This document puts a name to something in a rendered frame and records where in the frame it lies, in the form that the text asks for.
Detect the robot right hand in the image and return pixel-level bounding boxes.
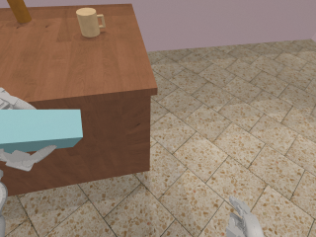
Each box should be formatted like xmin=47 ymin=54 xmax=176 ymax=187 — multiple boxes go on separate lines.
xmin=226 ymin=196 xmax=265 ymax=237

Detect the table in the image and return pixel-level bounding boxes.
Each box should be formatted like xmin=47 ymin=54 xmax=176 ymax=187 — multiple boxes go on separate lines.
xmin=0 ymin=3 xmax=158 ymax=197

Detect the robot left hand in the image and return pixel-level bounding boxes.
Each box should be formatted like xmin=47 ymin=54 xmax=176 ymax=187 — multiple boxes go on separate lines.
xmin=0 ymin=87 xmax=57 ymax=172

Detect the sponge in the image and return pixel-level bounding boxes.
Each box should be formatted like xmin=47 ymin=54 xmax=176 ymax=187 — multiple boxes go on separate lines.
xmin=0 ymin=110 xmax=83 ymax=154

